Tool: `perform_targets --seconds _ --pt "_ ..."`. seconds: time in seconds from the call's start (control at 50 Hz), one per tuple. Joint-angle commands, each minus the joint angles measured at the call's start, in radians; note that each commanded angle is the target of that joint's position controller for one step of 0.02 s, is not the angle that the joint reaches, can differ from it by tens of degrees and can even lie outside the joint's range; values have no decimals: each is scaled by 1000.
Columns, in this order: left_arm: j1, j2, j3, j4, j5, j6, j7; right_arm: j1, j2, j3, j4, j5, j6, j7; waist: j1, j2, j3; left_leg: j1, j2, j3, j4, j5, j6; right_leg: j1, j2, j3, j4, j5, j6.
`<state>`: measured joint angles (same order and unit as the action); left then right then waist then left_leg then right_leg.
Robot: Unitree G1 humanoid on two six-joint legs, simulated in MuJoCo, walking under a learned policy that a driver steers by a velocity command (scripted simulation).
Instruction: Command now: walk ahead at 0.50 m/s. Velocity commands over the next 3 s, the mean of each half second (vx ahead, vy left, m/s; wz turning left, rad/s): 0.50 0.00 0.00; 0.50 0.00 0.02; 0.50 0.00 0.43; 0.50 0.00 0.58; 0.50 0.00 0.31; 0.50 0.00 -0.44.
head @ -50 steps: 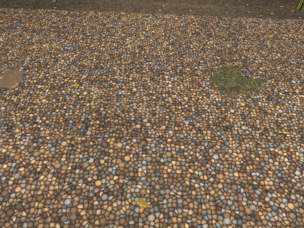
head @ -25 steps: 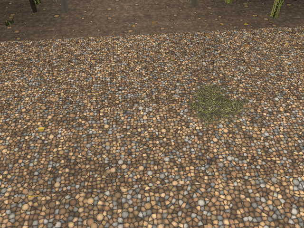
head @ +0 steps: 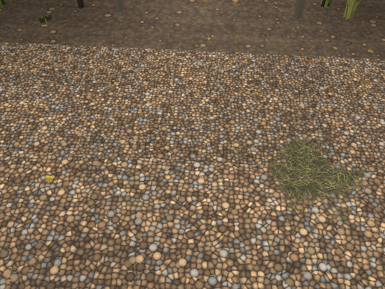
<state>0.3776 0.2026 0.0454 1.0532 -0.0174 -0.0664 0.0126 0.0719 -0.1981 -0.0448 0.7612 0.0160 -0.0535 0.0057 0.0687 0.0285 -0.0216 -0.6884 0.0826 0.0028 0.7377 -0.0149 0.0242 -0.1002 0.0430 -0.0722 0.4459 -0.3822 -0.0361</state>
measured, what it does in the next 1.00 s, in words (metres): goes down: left foot, then right foot 0.19 m lower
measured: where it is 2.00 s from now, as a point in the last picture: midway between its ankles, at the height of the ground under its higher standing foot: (242, 171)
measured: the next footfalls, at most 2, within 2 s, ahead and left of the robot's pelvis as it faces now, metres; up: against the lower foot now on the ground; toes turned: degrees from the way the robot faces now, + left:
left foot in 0.10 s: +0.25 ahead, +0.13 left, +0.00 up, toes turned +3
right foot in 0.90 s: +0.71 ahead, -0.28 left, -0.19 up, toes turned -4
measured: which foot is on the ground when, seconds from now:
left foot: up 0.00-0.08, down 0.10-0.90, up 0.92-1.00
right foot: down 0.00-0.12, up 0.14-0.88, down 0.90-1.00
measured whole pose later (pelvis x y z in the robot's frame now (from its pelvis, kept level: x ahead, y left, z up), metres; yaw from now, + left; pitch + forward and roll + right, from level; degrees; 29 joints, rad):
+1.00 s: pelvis +0.60 -0.17 -0.21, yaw +0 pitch +2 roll +2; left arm 0.17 0.26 0.06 0.99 0.01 -0.07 -0.07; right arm 0.39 -0.28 -0.10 0.93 0.06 -0.08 -0.05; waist -0.04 0.03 0.04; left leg -0.38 0.05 -0.26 1.90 -0.71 -0.07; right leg -0.52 -0.05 -0.04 0.78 -0.26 -0.03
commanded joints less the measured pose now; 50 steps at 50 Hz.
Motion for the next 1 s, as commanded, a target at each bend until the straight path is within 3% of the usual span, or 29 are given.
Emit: perform_targets --seconds 0.02,0.06,0.1,0.12,0.14,0.16,0.18,0.22,0.28,0.34,0.4,0.44,0.56,0.62,0.64,0.66,0.68,0.72,0.74,0.76,0.78,0.8,0.84,0.88,0.9,0.92,0.94,0.98,1.0 --pt "71 175 44 -20 -11 15 6 -92 -50 -14 -82 3 -8 20 -2 -55 108 -15 -9 8 -109 -28 32 44 -314 184 -153 501 -154" --pt "63 196 49 -16 -7 30 6 -116 -74 -26 -106 3 -20 36 -13 -59 101 42 -44 40 -160 -76 54 96 -313 175 -115 594 -133" --pt "0 204 50 -32 -3 38 2 96 -129 -58 -51 -10 -22 35 -123 -71 -11 357 -85 61 -187 1 99 50 -242 108 91 834 -95" --pt "-21 176 39 -52 10 37 2 295 -192 -84 -4 -16 -19 30 -193 -11 -142 657 14 -71 -160 68 149 -118 -170 49 360 673 -56" --pt "90 64 3 -61 17 17 -9 402 -279 -104 25 -5 -20 35 -173 221 -317 1005 254 -530 -270 -193 313 -465 -11 41 787 128 3" --pt "40 117 16 -64 7 -5 -23 425 -211 -83 28 6 -18 40 -190 207 -336 1050 279 -730 -406 -349 300 -619 -2 186 886 -180 -15" --pt "-58 175 38 -100 -21 -13 -23 342 -186 -72 22 0 -18 35 -175 155 -168 929 262 -612 -430 -380 250 -718 -48 172 924 -125 -24" --pt "-129 163 44 -117 -6 -11 1 195 -151 -61 -6 -24 -24 33 -109 25 -24 638 201 -398 -463 -142 219 -644 -125 145 811 16 -22" --pt "-73 123 46 -98 -2 24 11 148 -114 -55 2 -26 -38 30 -41 38 -35 481 141 -267 -533 -91 198 -482 -177 158 673 82 -11" --pt "-183 130 50 -140 10 29 22 194 -173 -70 40 -20 -42 -1 -55 32 16 471 144 -217 -608 -121 204 -527 -184 160 454 218 8" --pt "-266 97 40 -172 28 21 7 250 -183 -74 87 -21 -31 -14 -76 26 -9 509 122 -136 -591 38 190 -510 -163 140 352 386 25" --pt "-209 117 49 -139 16 17 -14 290 -191 -79 109 -37 -38 -5 -65 29 -55 522 133 -100 -539 74 198 -455 -147 124 445 482 30" --pt "-345 139 53 -194 -1 3 -52 369 -148 -66 141 -11 -27 -4 -105 72 56 670 191 -162 -426 13 219 -681 -159 109 469 322 -9" --pt "-278 130 56 -178 5 -13 -69 310 -170 -68 120 -13 -18 -12 -58 109 45 548 173 -105 -307 241 197 -464 -103 17 438 239 -26" --pt "-271 151 70 -171 -14 -20 -75 361 -165 -72 156 5 -17 -28 -68 144 32 714 198 -141 -219 171 151 -561 -175 165 374 343 -40" --pt "-441 165 72 -221 -29 -27 -81 511 -158 -74 191 5 -19 -34 -188 127 73 979 231 -212 -188 -15 160 -886 -173 136 366 301 -25" --pt "-618 144 66 -287 -46 -46 -77 627 -157 -72 223 18 -30 -46 -275 93 192 1131 308 -354 -151 -146 174 -1217 -219 200 385 178 10" --pt "-748 86 38 -345 -49 -90 -77 724 -148 -76 239 19 -42 -83 -329 71 225 1297 396 -507 -84 -94 192 -1564 -248 267 455 -8 82" --pt "-709 86 32 -341 -49 -95 -84 683 -166 -82 219 12 -39 -92 -304 89 207 1228 413 -504 -92 -71 181 -1533 -265 268 458 11 77" --pt "-655 111 23 -333 -43 -93 -109 542 -170 -75 157 0 -31 -103 -250 8 221 954 320 -334 -122 -117 116 -1254 -281 216 225 394 59" --pt "-545 62 0 -286 -19 -82 -136 393 -192 -77 107 -10 -18 -91 -194 -4 140 515 175 -153 -156 -287 68 -649 -195 113 71 738 23" --pt "-468 74 8 -244 -10 -68 -150 389 -215 -85 102 -15 -21 -75 -187 -15 77 248 142 -101 -219 -426 57 -256 -112 66 200 980 24" --pt "-186 150 44 -147 -58 -20 -116 255 -204 -79 85 -11 -26 -57 -20 53 0 214 82 12 -24 -448 8 14 -103 84 256 977 55" --pt "172 266 102 -18 -18 7 -68 191 -221 -78 109 20 -20 -38 165 45 -109 330 69 39 482 -168 -101 286 -134 48 91 996 48" --pt "261 316 112 6 30 17 -57 204 -193 -80 147 28 -23 -43 251 -157 -58 275 -46 37 936 -592 -160 319 -169 39 -8 925 -9" --pt "225 325 59 -23 93 -8 -59 391 -39 -60 175 34 -32 -34 135 -338 -122 -22 -123 -216 1303 -991 -154 510 -283 175 299 1175 -25" --pt "139 342 61 -21 71 -19 -75 657 -3 -52 167 34 -60 -29 -41 -564 -212 -52 -125 -320 1324 -866 -102 451 -349 302 295 1550 -35" --pt "65 323 72 -24 27 5 -81 595 -19 -40 126 54 -57 -57 -97 -335 -274 -181 -89 -192 1346 -666 -93 318 -475 517 110 868 -135" --pt "-26 238 51 -59 12 7 -82 476 -61 -34 103 59 -33 -77 -81 -124 -232 -160 -17 -113 1216 -469 -38 146 -474 616 -101 370 -98"
Over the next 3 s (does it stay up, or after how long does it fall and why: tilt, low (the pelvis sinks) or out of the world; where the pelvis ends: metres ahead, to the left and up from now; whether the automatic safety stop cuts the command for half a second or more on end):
stays up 1.68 0.05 -0.38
